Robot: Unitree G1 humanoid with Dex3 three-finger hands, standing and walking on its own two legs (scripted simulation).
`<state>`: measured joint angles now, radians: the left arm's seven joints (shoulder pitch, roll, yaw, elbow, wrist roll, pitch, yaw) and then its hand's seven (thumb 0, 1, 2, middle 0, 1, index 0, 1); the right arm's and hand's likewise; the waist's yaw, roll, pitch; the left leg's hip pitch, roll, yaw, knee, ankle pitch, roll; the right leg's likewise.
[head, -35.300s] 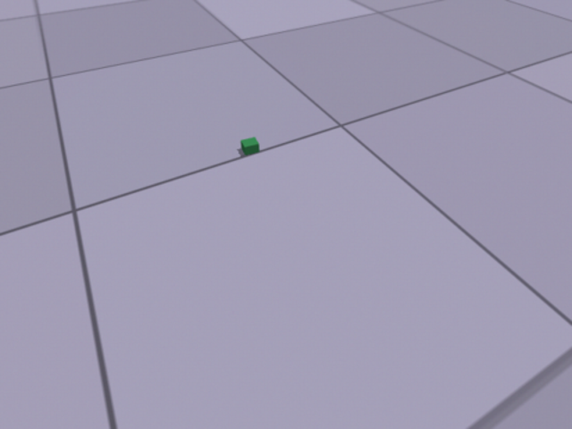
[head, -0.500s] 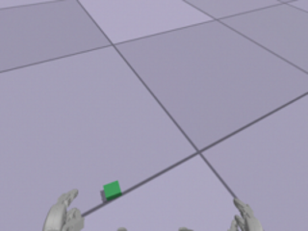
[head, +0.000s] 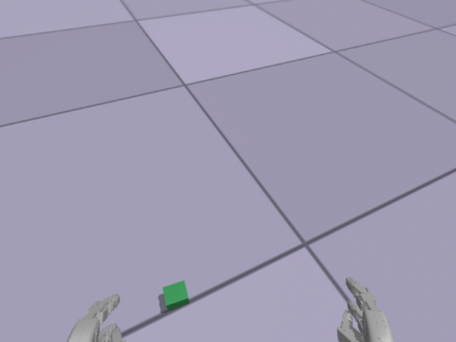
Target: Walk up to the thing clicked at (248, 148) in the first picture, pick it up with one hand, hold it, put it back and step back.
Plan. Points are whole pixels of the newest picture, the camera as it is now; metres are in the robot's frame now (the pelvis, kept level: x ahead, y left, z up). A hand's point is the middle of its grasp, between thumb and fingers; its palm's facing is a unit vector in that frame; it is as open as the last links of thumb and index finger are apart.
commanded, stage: home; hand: left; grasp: from above
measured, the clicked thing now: (176, 295) +0.46 +0.19 -0.69
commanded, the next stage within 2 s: stand in 1.62 s
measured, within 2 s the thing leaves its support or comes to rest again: neither
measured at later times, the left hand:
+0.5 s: hand out of the picture +0.17 +0.17 -0.04, palm faces +0.03 -0.98 -0.19, open 7.4 cm
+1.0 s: hand out of the picture +0.16 +0.17 -0.04, palm faces +0.04 -0.98 -0.20, open 7.4 cm
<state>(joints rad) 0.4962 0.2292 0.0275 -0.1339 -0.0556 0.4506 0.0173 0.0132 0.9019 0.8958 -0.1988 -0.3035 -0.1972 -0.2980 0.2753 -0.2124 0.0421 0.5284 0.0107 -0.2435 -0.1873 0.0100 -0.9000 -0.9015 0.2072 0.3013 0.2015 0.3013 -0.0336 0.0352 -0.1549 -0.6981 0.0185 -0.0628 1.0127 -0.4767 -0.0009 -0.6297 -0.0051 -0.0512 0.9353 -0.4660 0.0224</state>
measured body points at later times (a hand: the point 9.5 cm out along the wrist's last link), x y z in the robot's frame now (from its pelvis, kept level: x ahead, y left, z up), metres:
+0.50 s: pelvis +0.00 +0.00 +0.00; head +0.02 +0.00 +0.45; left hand +0.16 +0.23 -0.03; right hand +0.15 -0.25 -0.06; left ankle +0.02 +0.11 -0.68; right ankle +0.00 -0.14 -0.68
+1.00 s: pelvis +0.00 +0.00 +0.00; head +0.02 +0.00 +0.45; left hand +0.16 +0.23 -0.03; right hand +0.16 -0.25 -0.06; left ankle +0.02 +0.11 -0.68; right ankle +0.00 -0.14 -0.68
